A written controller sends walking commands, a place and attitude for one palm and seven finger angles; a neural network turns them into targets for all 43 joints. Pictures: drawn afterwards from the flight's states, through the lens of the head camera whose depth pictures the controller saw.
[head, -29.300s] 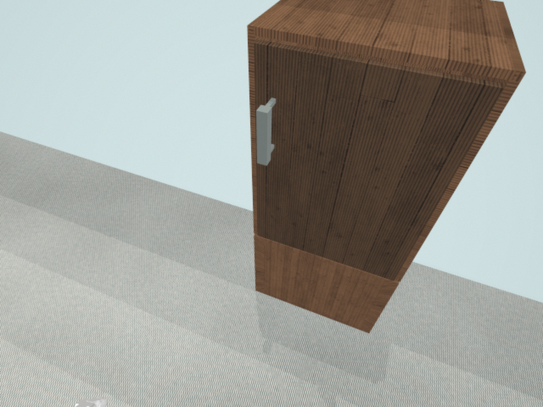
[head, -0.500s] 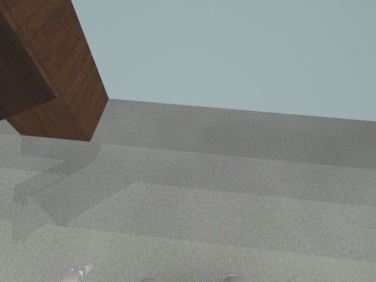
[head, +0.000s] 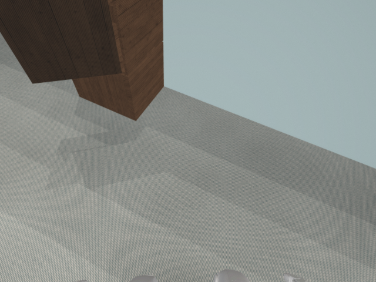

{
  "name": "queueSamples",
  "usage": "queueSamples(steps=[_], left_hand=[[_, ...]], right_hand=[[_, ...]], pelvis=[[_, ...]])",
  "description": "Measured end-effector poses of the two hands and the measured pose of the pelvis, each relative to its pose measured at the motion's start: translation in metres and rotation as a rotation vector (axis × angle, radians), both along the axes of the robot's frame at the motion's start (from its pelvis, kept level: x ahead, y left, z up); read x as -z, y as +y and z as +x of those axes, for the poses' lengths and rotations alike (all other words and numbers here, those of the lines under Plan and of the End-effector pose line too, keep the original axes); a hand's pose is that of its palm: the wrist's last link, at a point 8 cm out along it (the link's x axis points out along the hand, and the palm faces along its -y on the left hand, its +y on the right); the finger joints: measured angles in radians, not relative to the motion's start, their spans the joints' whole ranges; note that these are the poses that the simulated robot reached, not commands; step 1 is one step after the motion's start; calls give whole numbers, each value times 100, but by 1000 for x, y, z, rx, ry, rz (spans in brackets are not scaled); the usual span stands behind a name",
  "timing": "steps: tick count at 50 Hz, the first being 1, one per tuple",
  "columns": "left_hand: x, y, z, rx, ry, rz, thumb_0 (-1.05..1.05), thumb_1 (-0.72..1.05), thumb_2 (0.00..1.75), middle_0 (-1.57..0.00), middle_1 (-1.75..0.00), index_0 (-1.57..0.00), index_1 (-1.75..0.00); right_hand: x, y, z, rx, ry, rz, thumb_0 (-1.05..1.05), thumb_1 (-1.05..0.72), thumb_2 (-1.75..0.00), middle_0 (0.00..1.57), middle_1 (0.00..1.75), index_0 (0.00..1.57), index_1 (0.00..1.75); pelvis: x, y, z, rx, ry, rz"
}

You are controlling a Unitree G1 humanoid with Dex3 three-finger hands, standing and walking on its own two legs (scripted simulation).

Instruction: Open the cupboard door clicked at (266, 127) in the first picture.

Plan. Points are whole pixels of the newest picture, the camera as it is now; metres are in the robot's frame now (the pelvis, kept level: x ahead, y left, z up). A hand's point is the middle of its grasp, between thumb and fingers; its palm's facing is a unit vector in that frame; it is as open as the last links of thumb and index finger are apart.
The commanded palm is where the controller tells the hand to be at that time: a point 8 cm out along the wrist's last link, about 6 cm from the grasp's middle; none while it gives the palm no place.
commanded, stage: turn to face it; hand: left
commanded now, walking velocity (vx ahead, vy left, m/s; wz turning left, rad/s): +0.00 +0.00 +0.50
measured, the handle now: out of the picture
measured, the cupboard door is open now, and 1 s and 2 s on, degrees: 41 41 41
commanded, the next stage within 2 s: take the last steps up to it in 0.44 s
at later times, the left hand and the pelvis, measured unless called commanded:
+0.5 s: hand out of the picture +0.03 +0.17 -0.16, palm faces +0.25 -0.95 -0.20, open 7.4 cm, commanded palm none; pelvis +0.02 -0.03 +0.01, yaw +13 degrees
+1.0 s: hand out of the picture +0.00 +0.18 -0.15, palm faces +0.44 -0.87 -0.21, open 7.4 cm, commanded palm none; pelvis +0.07 +0.01 +0.01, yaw +23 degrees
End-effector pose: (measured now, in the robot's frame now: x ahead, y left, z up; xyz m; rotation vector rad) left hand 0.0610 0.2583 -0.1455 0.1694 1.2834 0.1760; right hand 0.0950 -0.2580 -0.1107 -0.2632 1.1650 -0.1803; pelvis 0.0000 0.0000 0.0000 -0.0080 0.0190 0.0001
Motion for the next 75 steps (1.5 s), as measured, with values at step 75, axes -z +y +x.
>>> queueSamples(steps=[75], left_hand=[[-33, 138, 124, -380, -131, 27, 1, 91, 90, -20, -30, -20, -30]], right_hand=[[30, 190, 196, -340, 203, 97, 0, -93, -89, 20, 30, 21, 30]], pelvis=[[-8, 145, 201, -403, -13, 65]])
